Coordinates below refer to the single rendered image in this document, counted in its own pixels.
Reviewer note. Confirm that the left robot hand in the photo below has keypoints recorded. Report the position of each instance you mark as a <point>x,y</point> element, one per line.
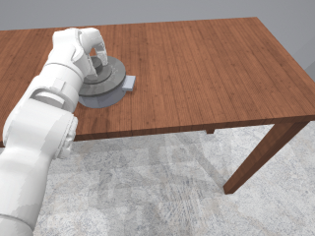
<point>99,47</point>

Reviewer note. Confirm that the table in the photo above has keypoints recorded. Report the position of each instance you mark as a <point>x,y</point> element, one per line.
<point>198,75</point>

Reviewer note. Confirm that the robot left forearm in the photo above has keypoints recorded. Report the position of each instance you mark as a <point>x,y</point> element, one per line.
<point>61,77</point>

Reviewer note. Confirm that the pot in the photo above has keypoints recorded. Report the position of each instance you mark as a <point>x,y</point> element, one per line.
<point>109,98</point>

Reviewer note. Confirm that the lid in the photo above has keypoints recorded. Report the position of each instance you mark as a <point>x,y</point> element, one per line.
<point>109,79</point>

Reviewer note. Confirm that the knob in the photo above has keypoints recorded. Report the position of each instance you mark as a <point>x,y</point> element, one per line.
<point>97,64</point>

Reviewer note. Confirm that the robot left upper arm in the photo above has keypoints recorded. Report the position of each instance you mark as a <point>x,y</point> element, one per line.
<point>40,134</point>

